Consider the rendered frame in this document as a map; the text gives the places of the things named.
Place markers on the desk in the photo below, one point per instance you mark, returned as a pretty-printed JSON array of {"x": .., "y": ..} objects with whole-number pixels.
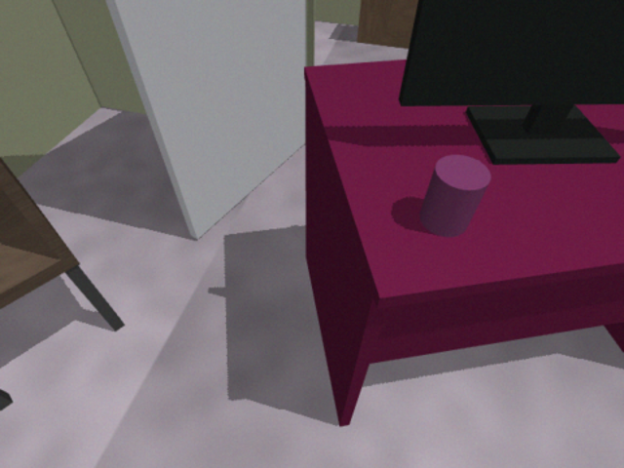
[{"x": 542, "y": 254}]

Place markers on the chair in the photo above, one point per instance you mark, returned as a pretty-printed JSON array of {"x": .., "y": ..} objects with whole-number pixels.
[{"x": 32, "y": 253}]

